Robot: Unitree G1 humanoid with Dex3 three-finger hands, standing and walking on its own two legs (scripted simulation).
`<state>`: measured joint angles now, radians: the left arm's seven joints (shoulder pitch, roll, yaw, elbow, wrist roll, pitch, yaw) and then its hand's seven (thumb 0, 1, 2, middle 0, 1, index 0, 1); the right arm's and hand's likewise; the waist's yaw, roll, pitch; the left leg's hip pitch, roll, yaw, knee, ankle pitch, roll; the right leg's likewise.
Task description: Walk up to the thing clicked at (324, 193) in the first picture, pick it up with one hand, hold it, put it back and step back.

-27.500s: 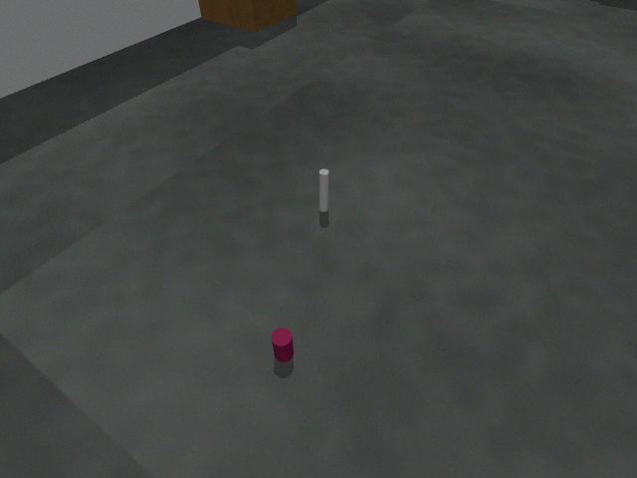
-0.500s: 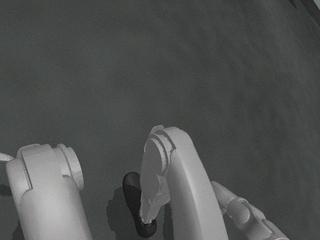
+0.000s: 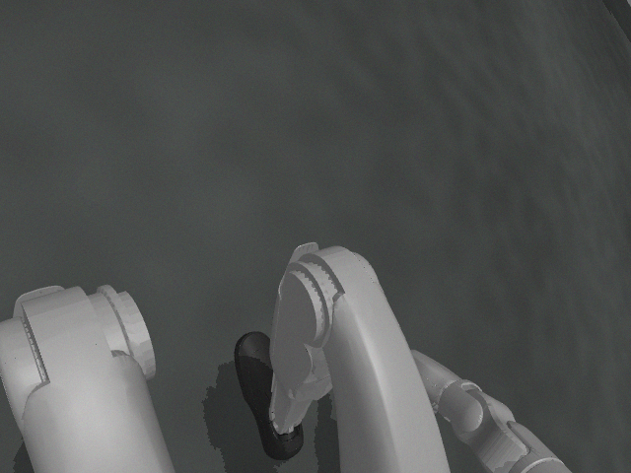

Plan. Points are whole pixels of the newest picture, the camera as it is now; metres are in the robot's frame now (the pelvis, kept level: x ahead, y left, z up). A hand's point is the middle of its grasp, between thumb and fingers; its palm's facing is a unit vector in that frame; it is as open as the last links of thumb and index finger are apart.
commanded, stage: close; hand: left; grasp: from the side
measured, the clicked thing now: out of the picture +0.41 +0.29 -0.17
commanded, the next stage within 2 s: settle in 0.24 s
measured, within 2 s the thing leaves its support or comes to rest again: leaves its support in 0.62 s
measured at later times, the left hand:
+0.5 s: hand out of the picture +0.42 +0.28 -0.16, palm faces +0.30 -0.95 +0.02, open 5.5 cm
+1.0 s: hand out of the picture +0.41 +0.31 -0.07, palm faces +0.28 -0.96 -0.02, open 5.5 cm
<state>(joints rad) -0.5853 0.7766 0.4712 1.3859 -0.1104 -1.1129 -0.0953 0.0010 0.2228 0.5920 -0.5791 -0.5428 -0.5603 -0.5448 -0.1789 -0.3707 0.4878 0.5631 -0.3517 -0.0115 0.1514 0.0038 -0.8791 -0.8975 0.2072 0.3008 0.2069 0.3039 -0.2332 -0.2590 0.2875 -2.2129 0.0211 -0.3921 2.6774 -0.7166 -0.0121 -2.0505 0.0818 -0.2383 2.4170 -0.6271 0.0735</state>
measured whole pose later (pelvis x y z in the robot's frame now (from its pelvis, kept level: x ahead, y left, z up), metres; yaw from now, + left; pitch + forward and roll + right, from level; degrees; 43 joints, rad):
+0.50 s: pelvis +0.00 +0.00 +0.00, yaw +0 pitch +12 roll -18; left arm -0.62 0.79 0.44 1.39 -0.11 -1.10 -0.07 0.02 0.20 1.05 -0.97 -1.12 -0.97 -1.13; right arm -0.16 -0.37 0.50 0.56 -0.34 0.01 0.15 0.00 -0.88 -0.90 0.21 0.30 0.21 0.30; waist -0.24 -0.26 0.29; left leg -2.21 0.03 -0.39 2.67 -0.71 -0.01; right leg -2.05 0.09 -0.24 2.41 -0.62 0.07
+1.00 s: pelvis +0.00 +0.00 +0.02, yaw +2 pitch +19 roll -15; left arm -0.56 0.64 0.38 1.00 -0.12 -0.84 -0.12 0.02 0.17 1.10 -1.00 -1.10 -1.00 -1.10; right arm -0.05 -0.34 0.30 0.58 -0.23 0.04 0.15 0.01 -0.88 -0.90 0.21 0.30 0.21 0.30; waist -0.17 -0.14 0.11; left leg -2.25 0.03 -0.30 2.58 -0.69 0.00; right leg -2.10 0.05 -0.18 2.38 -0.64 0.05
